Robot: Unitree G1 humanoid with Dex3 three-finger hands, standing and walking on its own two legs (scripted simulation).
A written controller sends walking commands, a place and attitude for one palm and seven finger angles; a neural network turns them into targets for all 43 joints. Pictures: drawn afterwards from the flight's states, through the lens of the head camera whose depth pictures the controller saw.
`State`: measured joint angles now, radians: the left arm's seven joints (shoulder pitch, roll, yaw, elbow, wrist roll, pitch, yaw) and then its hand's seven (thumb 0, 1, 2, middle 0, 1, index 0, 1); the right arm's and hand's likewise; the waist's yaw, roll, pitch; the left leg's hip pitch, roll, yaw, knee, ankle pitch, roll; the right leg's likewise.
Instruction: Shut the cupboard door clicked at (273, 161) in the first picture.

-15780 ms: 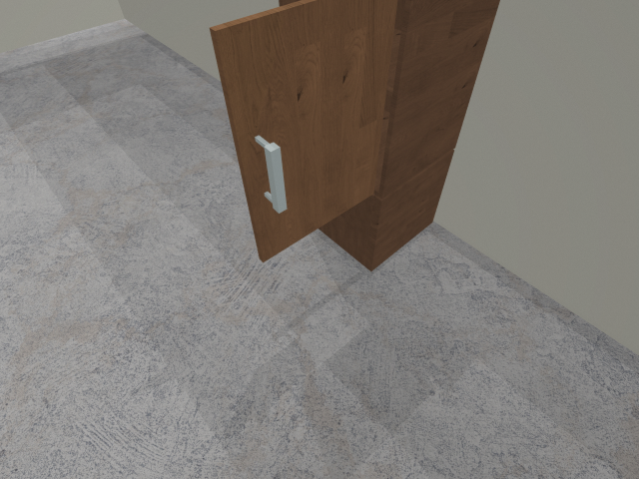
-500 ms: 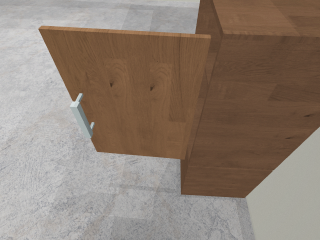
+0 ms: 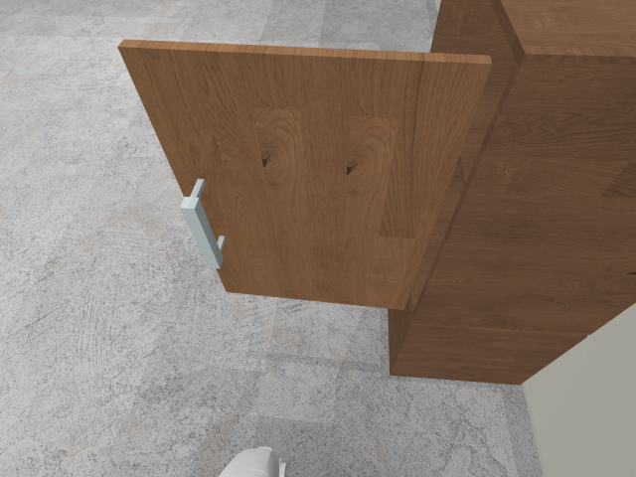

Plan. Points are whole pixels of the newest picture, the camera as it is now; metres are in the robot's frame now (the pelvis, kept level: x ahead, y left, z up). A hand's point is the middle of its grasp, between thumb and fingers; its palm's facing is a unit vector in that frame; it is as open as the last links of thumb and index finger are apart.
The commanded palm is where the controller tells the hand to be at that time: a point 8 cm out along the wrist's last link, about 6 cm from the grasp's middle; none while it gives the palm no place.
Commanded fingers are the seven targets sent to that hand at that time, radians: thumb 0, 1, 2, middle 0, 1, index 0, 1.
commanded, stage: shuffle to correct the standing spot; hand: left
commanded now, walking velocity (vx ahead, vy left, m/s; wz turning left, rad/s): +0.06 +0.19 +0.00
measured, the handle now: (207, 225) +0.48 +0.24 -0.04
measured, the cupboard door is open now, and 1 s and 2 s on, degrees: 88 88 88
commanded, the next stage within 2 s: come to a stop and stand still in 0.02 s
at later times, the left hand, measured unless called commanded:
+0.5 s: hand out of the picture +0.07 +0.23 -0.16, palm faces -0.01 -0.97 -0.24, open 7.3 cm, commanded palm none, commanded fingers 0.00 0.90 0.90 -0.20 -0.30 -0.20 -0.30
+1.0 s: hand out of the picture +0.00 +0.27 -0.17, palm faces +0.00 -0.98 -0.19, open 7.4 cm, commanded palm none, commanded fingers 0.00 0.90 0.90 -0.20 -0.30 -0.20 -0.30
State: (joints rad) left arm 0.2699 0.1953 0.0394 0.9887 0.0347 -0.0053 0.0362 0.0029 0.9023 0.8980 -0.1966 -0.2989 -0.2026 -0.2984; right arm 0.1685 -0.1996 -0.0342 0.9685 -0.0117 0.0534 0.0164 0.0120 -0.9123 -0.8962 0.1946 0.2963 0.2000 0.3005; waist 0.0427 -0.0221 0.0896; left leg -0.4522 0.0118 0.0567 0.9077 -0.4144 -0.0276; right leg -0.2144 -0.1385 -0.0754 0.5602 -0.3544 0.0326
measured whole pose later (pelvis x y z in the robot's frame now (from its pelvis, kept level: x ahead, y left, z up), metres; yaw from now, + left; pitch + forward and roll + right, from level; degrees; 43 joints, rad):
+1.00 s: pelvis -0.01 +0.09 +0.00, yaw -1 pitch -1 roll +0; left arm 0.33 0.17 -0.01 1.02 0.01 0.00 0.03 0.01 0.91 0.90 -0.20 -0.30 -0.20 -0.30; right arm 0.32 -0.16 0.01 1.03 -0.02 0.01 -0.01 0.01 -0.92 -0.90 0.19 0.30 0.20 0.30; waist -0.01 -0.01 0.01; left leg -0.24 -0.03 0.04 0.48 -0.22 0.05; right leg -0.21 0.00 -0.06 0.47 -0.25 -0.02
